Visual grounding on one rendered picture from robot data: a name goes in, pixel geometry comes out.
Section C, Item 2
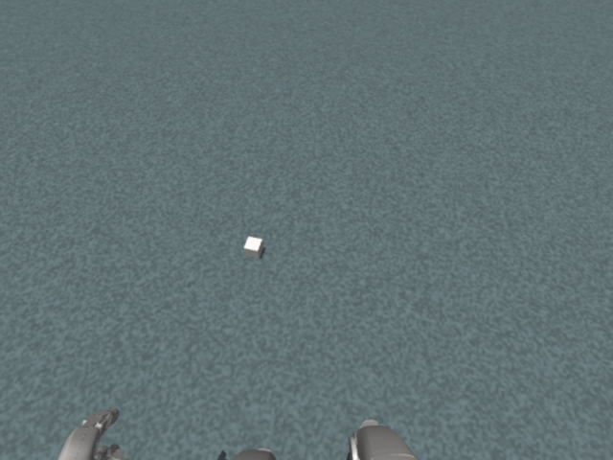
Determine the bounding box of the cube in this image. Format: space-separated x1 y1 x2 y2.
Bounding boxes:
244 237 263 259

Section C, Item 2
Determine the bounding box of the left robot hand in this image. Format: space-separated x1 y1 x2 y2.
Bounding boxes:
57 408 128 460

